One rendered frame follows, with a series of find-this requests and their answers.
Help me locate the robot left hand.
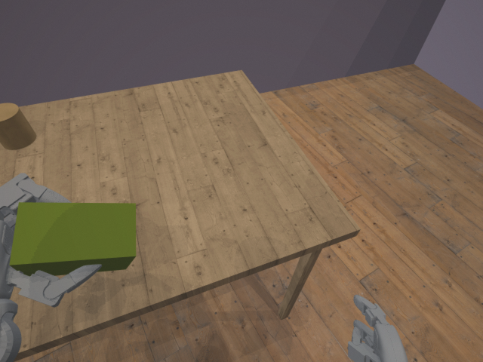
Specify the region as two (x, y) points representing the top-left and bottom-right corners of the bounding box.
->
(0, 173), (102, 307)

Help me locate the table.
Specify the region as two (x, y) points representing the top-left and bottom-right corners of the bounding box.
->
(0, 70), (361, 362)

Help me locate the robot right hand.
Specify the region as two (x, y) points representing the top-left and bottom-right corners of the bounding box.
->
(348, 295), (408, 362)

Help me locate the robot left forearm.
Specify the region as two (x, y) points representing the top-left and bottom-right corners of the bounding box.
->
(0, 299), (22, 362)

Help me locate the sponge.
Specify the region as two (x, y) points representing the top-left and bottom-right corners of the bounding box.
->
(9, 202), (136, 276)

